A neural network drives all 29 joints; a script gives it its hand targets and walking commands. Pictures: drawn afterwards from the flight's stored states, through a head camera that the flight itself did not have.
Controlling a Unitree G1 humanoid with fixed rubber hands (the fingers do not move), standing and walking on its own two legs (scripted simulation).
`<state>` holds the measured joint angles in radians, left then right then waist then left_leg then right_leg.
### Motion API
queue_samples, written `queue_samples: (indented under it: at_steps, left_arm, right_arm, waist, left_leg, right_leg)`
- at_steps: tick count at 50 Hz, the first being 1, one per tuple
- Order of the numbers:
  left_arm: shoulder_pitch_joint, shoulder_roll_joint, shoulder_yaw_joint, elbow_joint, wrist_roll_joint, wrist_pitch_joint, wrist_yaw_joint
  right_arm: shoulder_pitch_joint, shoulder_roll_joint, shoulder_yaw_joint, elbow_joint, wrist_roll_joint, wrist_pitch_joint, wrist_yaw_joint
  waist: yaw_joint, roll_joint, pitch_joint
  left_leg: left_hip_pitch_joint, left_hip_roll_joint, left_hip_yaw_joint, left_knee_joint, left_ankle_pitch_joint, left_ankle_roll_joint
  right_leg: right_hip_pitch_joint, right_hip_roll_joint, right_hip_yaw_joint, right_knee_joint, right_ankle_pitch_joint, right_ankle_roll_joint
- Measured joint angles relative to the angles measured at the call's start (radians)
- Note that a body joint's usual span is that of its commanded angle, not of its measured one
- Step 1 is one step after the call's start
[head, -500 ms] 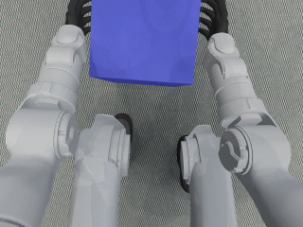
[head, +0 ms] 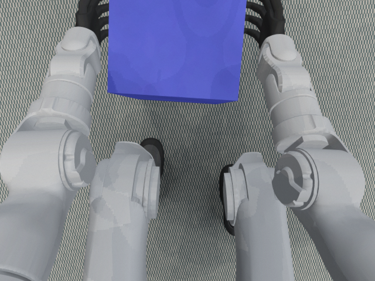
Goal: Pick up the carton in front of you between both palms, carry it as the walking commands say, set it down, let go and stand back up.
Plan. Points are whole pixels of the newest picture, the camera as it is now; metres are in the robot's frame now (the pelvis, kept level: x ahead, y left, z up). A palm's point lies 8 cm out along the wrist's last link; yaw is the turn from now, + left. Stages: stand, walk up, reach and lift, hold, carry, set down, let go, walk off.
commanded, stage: set down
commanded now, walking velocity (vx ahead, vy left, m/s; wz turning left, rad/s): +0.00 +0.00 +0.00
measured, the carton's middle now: (178, 51) +0.50 +0.09 -0.25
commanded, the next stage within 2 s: let go in 1.38 s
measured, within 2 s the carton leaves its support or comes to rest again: neither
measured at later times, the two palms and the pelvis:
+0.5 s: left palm (58, 21) +0.50 +0.28 -0.15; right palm (289, 31) +0.53 -0.10 -0.14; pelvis +0.01 +0.00 +0.01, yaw +1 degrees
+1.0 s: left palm out of the picture +0.50 +0.29 +0.02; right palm out of the picture +0.53 -0.10 +0.02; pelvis +0.03 +0.01 +0.13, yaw +1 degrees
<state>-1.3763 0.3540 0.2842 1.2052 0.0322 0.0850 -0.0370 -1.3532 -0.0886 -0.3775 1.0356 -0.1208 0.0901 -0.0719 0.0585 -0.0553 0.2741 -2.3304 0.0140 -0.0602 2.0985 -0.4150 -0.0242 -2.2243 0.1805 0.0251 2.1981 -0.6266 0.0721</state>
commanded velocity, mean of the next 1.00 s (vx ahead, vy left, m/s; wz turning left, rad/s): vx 0.00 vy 0.00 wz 0.00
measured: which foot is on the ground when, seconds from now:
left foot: down 0.00-1.00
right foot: down 0.00-1.00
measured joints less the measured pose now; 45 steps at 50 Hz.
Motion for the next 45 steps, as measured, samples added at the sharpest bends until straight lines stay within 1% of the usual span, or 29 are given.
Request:
queue_samples:
  at_steps: [3, 5, 9, 13, 15, 17, 20, 22, 26, 28, 32, 38, 41, 45]
  left_arm:
    - [-0.007, 0.006, 0.005, 0.02, -0.007, -0.024, -0.001]
    - [-0.012, 0.014, 0.004, 0.04, -0.02, -0.052, 0.005]
    - [-0.005, 0.054, -0.026, 0.072, -0.093, -0.103, 0.049]
    - [0.024, 0.103, -0.083, 0.062, -0.185, -0.131, 0.056]
    - [0.038, 0.118, -0.106, 0.039, -0.22, -0.136, 0.054]
    - [0.048, 0.125, -0.121, 0.009, -0.245, -0.135, 0.052]
    - [0.066, 0.122, -0.126, -0.047, -0.26, -0.125, 0.049]
    - [0.085, 0.112, -0.121, -0.096, -0.256, -0.11, 0.047]
    - [0.15, 0.079, -0.095, -0.221, -0.215, -0.065, 0.043]
    - [0.185, 0.063, -0.08, -0.263, -0.19, -0.041, 0.04]
    - [0.232, 0.043, -0.055, -0.277, -0.149, -0.011, 0.031]
    - [0.256, 0.031, -0.035, -0.256, -0.117, -0.007, 0.017]
    - [0.263, 0.023, -0.027, -0.262, -0.104, -0.006, 0.013]
    - [0.286, 0.01, -0.013, -0.299, -0.088, 0.003, 0.007]
  right_arm:
    - [-0.009, -0.013, 0.031, 0.016, 0.015, -0.012, -0.002]
    - [-0.02, -0.032, 0.083, 0.046, 0.043, -0.021, -0.01]
    - [-0.015, -0.1, 0.188, 0.074, 0.155, -0.039, -0.046]
    - [0.022, -0.158, 0.276, 0.041, 0.262, -0.055, -0.051]
    - [0.039, -0.169, 0.303, 0.014, 0.296, -0.058, -0.051]
    - [0.052, -0.171, 0.315, -0.02, 0.313, -0.058, -0.055]
    - [0.077, -0.165, 0.316, -0.081, 0.312, -0.051, -0.068]
    - [0.103, -0.157, 0.309, -0.128, 0.302, -0.04, -0.078]
    - [0.169, -0.128, 0.28, -0.228, 0.271, -0.005, -0.097]
    - [0.196, -0.109, 0.259, -0.254, 0.251, 0.013, -0.103]
    - [0.225, -0.081, 0.212, -0.239, 0.214, 0.033, -0.101]
    - [0.239, -0.07, 0.173, -0.195, 0.191, 0.027, -0.086]
    - [0.255, -0.067, 0.166, -0.204, 0.184, 0.025, -0.081]
    - [0.294, -0.062, 0.162, -0.252, 0.176, 0.03, -0.076]
  waist:
    - [-0.002, 0.003, 0.016]
    - [-0.005, 0.005, 0.036]
    - [-0.008, 0.017, 0.086]
    - [-0.01, 0.02, 0.109]
    - [-0.01, 0.02, 0.109]
    - [-0.008, 0.02, 0.102]
    - [-0.007, 0.023, 0.075]
    - [-0.007, 0.022, 0.049]
    - [-0.007, 0.015, -0.01]
    - [-0.007, 0.012, -0.046]
    - [-0.011, 0.012, -0.132]
    - [-0.016, 0.022, -0.237]
    - [-0.019, 0.027, -0.268]
    - [-0.02, 0.032, -0.292]
  left_leg:
    - [0.007, -0.001, -0.002, 0.003, 0.001, -0.002]
    - [0.014, -0.001, -0.002, 0.006, 0.001, -0.003]
    - [0.031, -0.003, -0.001, 0.011, -0.004, 0.001]
    - [0.036, -0.001, 0.005, 0.016, -0.016, 0.009]
    - [0.035, 0.001, 0.007, 0.019, -0.022, 0.011]
    - [0.031, 0.002, 0.007, 0.021, -0.027, 0.012]
    - [0.023, -0.001, 0.008, 0.018, -0.029, 0.011]
    - [0.021, -0.006, 0.006, 0.01, -0.028, 0.008]
    - [0.046, -0.017, 0.001, -0.026, -0.031, 0.001]
    - [0.069, -0.021, -0.002, -0.057, -0.033, -0.001]
    - [0.109, -0.026, -0.008, -0.138, -0.029, -0.003]
    - [0.149, -0.027, -0.011, -0.251, -0.011, 0.002]
    - [0.169, -0.027, -0.009, -0.294, -0.004, 0.006]
    - [0.203, -0.026, -0.004, -0.349, 0.001, 0.011]
  right_leg:
    - [0.008, 0.0, -0.001, 0.003, 0.001, 0.003]
    - [0.017, -0.001, -0.001, 0.004, 0.0, 0.006]
    - [0.04, -0.003, 0.0, 0.006, -0.009, 0.013]
    - [0.049, -0.006, 0.004, 0.009, -0.023, 0.015]
    - [0.048, -0.008, 0.004, 0.011, -0.027, 0.015]
    - [0.045, -0.008, 0.004, 0.011, -0.031, 0.015]
    - [0.039, -0.012, 0.004, 0.009, -0.036, 0.013]
    - [0.039, -0.019, 0.002, 0.003, -0.04, 0.01]
    - [0.066, -0.033, -0.004, -0.032, -0.045, -0.002]
    - [0.089, -0.039, -0.007, -0.065, -0.046, -0.008]
    - [0.129, -0.05, -0.011, -0.153, -0.034, -0.017]
    - [0.168, -0.058, -0.009, -0.276, -0.004, -0.02]
    - [0.187, -0.061, -0.005, -0.323, 0.006, -0.018]
    - [0.221, -0.065, 0.001, -0.382, 0.017, -0.015]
